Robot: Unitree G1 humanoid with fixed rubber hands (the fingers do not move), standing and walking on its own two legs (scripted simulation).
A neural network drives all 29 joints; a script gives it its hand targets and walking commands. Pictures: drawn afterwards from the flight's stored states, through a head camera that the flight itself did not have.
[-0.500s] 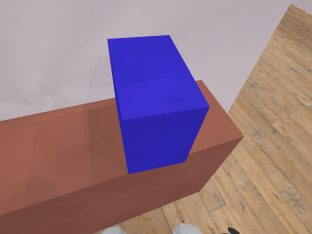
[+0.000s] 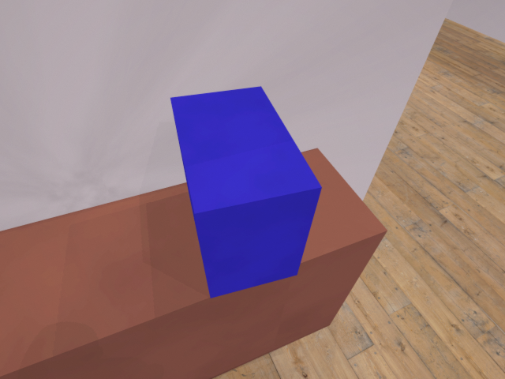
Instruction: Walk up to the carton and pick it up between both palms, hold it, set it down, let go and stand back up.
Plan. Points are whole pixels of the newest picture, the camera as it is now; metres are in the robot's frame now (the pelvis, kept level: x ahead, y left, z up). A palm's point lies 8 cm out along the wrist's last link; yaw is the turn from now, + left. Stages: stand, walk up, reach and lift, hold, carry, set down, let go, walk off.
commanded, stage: walk up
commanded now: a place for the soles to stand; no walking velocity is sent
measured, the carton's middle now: (236, 190) +0.47 +0.02 +0.02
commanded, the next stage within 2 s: none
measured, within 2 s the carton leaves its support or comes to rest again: neither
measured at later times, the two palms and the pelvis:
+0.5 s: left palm out of the picture +0.05 +0.16 -0.15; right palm out of the picture +0.01 -0.37 -0.17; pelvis -0.02 -0.11 -0.03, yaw +7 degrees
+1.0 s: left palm out of the picture -0.06 +0.10 -0.15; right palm out of the picture +0.15 -0.32 -0.14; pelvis +0.02 -0.12 -0.01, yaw +20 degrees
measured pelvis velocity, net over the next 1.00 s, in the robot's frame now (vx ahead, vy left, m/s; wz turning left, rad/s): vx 0.02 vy -0.12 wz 0.35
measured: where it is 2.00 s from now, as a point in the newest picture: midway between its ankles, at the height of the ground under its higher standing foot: outside the picture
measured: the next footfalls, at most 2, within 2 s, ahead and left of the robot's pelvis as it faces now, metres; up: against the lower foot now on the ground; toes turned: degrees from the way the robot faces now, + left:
right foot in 0.46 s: +0.10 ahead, -0.20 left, +0.00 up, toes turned +15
left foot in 0.86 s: +0.04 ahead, +0.01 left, +0.00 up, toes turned +20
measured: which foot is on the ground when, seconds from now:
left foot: down 0.00-0.46, up 0.48-0.84, down 0.86-1.00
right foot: down 0.00-0.16, up 0.18-0.44, down 0.46-1.00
